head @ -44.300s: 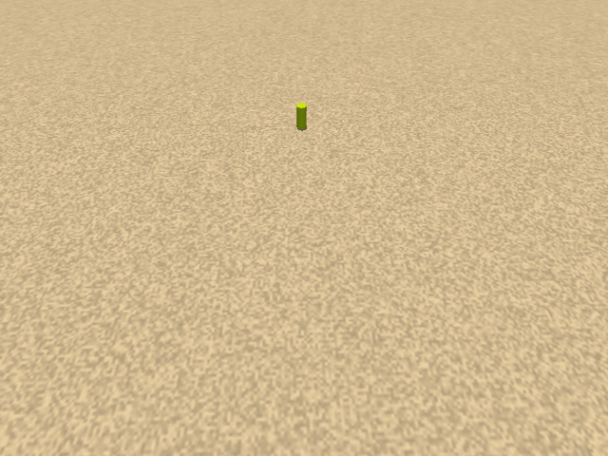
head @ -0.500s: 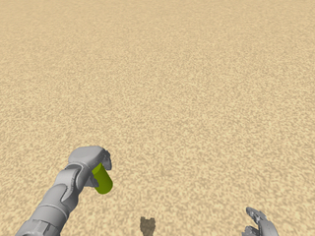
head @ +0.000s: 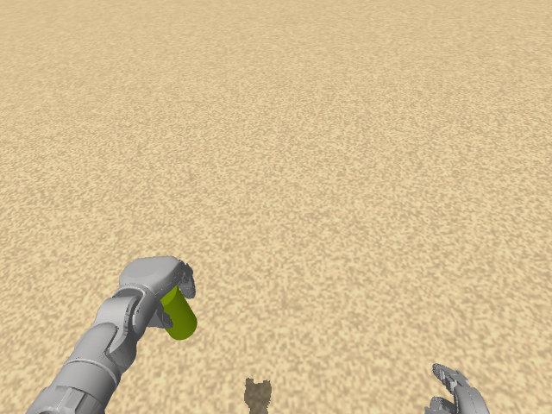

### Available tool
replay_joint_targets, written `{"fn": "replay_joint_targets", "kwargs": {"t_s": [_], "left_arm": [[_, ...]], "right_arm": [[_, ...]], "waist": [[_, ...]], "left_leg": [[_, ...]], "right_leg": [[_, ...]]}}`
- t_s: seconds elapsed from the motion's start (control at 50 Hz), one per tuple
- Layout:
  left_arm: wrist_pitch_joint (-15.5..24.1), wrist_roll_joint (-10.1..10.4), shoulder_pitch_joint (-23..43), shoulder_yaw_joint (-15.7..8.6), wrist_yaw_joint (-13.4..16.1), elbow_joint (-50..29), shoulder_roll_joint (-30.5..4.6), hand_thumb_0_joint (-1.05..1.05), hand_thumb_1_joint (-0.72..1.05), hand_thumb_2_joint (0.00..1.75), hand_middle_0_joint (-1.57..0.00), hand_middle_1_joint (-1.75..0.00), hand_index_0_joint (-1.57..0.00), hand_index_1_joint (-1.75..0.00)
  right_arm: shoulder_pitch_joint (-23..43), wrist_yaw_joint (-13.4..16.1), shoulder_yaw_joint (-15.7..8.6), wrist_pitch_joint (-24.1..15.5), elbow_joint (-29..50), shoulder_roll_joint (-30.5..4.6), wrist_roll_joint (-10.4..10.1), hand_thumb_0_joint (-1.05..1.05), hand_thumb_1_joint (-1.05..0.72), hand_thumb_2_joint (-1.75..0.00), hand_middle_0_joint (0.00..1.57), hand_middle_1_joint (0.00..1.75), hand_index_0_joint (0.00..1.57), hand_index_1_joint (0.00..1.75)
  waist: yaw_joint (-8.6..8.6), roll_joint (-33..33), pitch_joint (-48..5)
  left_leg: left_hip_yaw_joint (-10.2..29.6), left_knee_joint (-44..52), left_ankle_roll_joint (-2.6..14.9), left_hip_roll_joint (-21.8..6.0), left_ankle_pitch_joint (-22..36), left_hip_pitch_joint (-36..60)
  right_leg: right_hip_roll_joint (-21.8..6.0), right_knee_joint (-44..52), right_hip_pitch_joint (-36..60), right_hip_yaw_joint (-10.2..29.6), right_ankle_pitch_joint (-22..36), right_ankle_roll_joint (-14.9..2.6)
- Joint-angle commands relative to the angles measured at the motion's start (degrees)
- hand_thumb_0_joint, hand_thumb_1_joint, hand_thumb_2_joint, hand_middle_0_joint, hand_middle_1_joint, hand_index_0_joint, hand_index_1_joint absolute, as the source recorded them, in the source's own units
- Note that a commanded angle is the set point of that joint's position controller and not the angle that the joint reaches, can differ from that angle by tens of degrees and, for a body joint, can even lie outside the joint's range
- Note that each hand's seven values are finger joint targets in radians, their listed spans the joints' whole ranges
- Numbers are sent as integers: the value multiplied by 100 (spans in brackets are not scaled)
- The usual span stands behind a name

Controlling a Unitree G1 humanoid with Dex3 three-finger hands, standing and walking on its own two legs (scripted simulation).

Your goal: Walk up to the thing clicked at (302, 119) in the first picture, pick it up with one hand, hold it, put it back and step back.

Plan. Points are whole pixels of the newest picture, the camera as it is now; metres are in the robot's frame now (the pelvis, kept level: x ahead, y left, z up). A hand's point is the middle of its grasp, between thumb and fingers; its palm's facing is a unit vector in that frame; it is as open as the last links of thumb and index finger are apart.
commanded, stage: crouch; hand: left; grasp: from above
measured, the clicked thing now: (172, 310) +0.31 +0.22 -0.09
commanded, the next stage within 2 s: none
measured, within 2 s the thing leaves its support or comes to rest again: neither
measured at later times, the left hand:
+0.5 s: hand (172, 324) +0.30 +0.23 -0.13, palm faces -0.45 -0.01 -0.89, open 7.2 cm
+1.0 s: hand (199, 339) +0.36 +0.25 -0.37, palm faces -0.45 -0.01 -0.89, open 7.2 cm
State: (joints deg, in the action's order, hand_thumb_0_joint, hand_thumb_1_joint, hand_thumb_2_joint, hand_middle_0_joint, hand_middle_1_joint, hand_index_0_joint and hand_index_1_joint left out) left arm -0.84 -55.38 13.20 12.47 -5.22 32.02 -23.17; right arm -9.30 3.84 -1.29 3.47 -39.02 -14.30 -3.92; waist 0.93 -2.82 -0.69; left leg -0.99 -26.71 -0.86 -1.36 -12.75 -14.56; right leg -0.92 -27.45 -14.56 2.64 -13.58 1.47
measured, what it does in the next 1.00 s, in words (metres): lowers itself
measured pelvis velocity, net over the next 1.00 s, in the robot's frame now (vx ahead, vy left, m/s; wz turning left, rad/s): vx -0.06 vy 0.01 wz -0.02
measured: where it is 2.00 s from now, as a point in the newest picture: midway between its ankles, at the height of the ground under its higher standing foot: outside the picture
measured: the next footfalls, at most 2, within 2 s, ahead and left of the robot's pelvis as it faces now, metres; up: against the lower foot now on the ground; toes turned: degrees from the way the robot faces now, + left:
none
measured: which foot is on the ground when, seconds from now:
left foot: down 0.00-1.00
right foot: down 0.00-1.00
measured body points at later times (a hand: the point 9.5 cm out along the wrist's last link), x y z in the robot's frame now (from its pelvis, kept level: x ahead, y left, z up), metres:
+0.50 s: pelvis -0.01 +0.00 -0.04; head +0.05 +0.01 +0.41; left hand +0.32 +0.23 -0.08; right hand +0.11 -0.27 -0.15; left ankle +0.01 +0.13 -0.74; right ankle +0.01 -0.14 -0.74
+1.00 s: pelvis -0.06 +0.01 -0.24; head +0.12 +0.03 +0.17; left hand +0.38 +0.24 -0.32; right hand -0.03 -0.26 -0.37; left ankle +0.01 +0.13 -0.74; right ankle +0.01 -0.14 -0.74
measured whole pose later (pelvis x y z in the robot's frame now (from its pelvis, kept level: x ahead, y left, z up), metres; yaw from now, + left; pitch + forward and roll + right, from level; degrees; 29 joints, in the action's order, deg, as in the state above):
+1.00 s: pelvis -0.06 +0.01 -0.24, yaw -1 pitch +34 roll -4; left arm 4.7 -67.4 43.0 0.3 18.9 71.8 -28.3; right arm -14.1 -0.2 -2.8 -1.0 -42.7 -12.9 3.3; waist -9.6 -3.1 -11.9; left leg 3.4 -100.3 -0.1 -1.1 -34.7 -99.8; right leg 0.6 -97.8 -96.8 0.8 -35.2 2.9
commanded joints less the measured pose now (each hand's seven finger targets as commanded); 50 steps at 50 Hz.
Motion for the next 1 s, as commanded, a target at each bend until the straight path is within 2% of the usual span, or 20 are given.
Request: {"fn": "replay_joint_targets", "kwargs": {"t_s": [0.0,0.02,0.16,0.22,0.28,0.38,0.46,0.5,0.56,0.62,0.68,0.7,0.78,0.82,0.84,0.86,0.88,0.9,0.96,0.98], "left_arm": [[12,-53,2002,-641,299,-1241,-1196,0,78,48,-104,-68,-112,-60],[9,-68,1920,-699,309,-1225,-1240,0,70,52,-96,-63,-104,-58],[147,-169,1668,-585,509,-710,-1027,0,70,62,-101,-66,-105,-63],[277,-295,1697,-600,793,-343,-957,0,70,65,-102,-67,-105,-64],[387,-481,2226,-592,1209,132,-952,0,71,64,-101,-69,-106,-65],[433,-777,2834,-563,1902,948,-860,0,72,65,-103,-71,-107,-67],[445,-1002,3253,-539,2381,1776,-660,0,74,63,-102,-74,-108,-69],[439,-1107,3564,-618,2542,2136,-797,0,74,63,-102,-75,-108,-69],[379,-1166,3715,-828,2751,2489,-1054,0,73,63,-102,-74,-107,-69],[356,-1163,4264,-938,2861,2624,-1243,0,71,65,-101,-75,-106,-70],[362,-1105,4257,-973,2826,2693,-1232,0,70,62,-99,-73,-104,-68],[359,-1114,4310,-1072,2822,2704,-1392,0,70,62,-100,-71,-105,-66],[295,-1113,4379,-1221,2790,3006,-1495,0,67,59,-97,-70,-103,-65],[348,-1112,4722,-1361,2775,2817,-1761,0,65,60,-96,-72,-101,-66],[344,-1143,4644,-1384,2756,3096,-1772,0,65,59,-96,-71,-101,-65],[389,-1138,4783,-1354,2725,3028,-1717,0,64,58,-95,-69,-100,-64],[457,-1162,5118,-1413,2721,2769,-1914,0,63,56,-94,-69,-100,-63],[466,-1188,4893,-1433,2699,3130,-1898,0,65,55,-95,-69,-101,-63],[595,-1248,5132,-1529,2681,3009,-2120,0,66,56,-95,-69,-101,-63],[650,-1225,5428,-1556,2693,2754,-2132,0,65,57,-95,-69,-101,-63]], "right_arm": [[577,33,-227,-247,803,-673,10,0,-93,-91,20,30,20,30],[588,34,-237,-240,804,-685,10,0,-88,-90,20,30,20,30],[478,16,-248,-187,765,-684,28,0,-90,-90,20,30,20,30],[386,-10,-273,-146,694,-690,53,0,-90,-90,20,30,20,30],[238,-46,-323,-124,515,-706,136,0,-90,-90,20,30,20,30],[-232,-168,-467,-138,223,-816,264,0,-90,-90,20,30,20,30],[-531,-276,-554,-207,187,-833,377,0,-90,-90,20,30,20,30],[-635,-296,-582,-254,171,-897,423,0,-91,-90,20,30,20,30],[-775,-294,-625,-305,196,-948,463,0,-90,-90,20,30,20,30],[-883,-257,-648,-373,145,-969,523,0,-91,-90,20,30,20,30],[-967,-236,-663,-427,163,-1012,569,0,-90,-90,20,30,20,30],[-1002,-223,-682,-438,127,-1042,576,0,-90,-90,20,30,20,30],[-1063,-231,-661,-485,73,-1046,658,0,-90,-90,20,30,20,30],[-1060,-243,-643,-515,46,-1055,685,0,-90,-90,20,30,20,30],[-1074,-257,-622,-523,45,-1077,696,0,-90,-90,20,30,20,30],[-1098,-274,-623,-543,44,-1096,702,0,-90,-90,20,30,20,30],[-1087,-276,-613,-558,31,-1077,707,0,-90,-90,20,30,20,30],[-1110,-291,-597,-573,35,-1092,715,0,-90,-90,20,30,20,30],[-1122,-352,-544,-640,-6,-1116,753,0,-90,-90,20,30,20,30],[-1157,-367,-552,-657,-1,-1127,765,0,-90,-90,20,30,20,30]], "waist": [[21,75,-1496],[42,77,-1489],[-75,480,-1141],[-150,453,-1068],[-265,430,-1123],[-454,134,-1838],[-562,73,-2172],[-632,28,-2423],[-561,-119,-2868],[-633,-306,-3323],[-704,-460,-3744],[-673,-460,-3936],[-812,-408,-4062],[-811,-645,-4229],[-884,-528,-4131],[-961,-518,-4137],[-916,-685,-4297],[-1000,-512,-4213],[-1034,-685,-4338],[-1068,-797,-4589]], "left_leg": [[-134,223,142,213,1190,836],[-129,207,144,217,1239,841],[-115,135,171,240,996,589],[-103,16,141,246,870,414],[-88,-304,120,254,755,92],[-87,-1402,58,208,834,-593],[-39,-2416,39,167,390,-1754],[-26,-2937,79,164,222,-2390],[-4,-3481,91,181,-48,-3063],[71,-4009,102,155,-453,-3721],[186,-4473,93,115,-697,-4173],[194,-4662,103,110,-660,-4228],[287,-5208,123,98,-893,-4964],[312,-5430,112,103,-1082,-5217],[358,-5562,119,104,-1195,-5427],[444,-5629,101,100,-1410,-5547],[381,-5790,118,119,-1520,-5648],[390,-5944,141,130,-1627,-5856],[439,-6259,136,152,-1841,-6158],[518,-6289,106,144,-1913,-6028]], "right_leg": [[243,358,226,-218,996,-163],[235,370,259,-220,1032,-157],[215,380,9,-219,841,-133],[199,245,-208,-209,722,-153],[185,-30,-574,-229,656,-152],[206,-1032,-1523,-240,775,-184],[227,-2002,-2587,-297,360,-241],[232,-2482,-3119,-301,209,-241],[259,-3105,-3650,-367,-61,-286],[277,-3713,-4302,-417,-395,-324],[268,-4303,-4934,-461,-641,-360],[270,-4463,-5107,-473,-644,-363],[270,-5070,-5786,-544,-837,-361],[260,-5375,-6118,-553,-995,-376],[259,-5510,-6355,-581,-1106,-378],[255,-5647,-6603,-617,-1285,-385],[255,-5730,-6682,-600,-1361,-390],[249,-5808,-6819,-617,-1442,-371],[227,-6155,-7233,-638,-1612,-373],[216,-6276,-7394,-672,-1685,-385]]}}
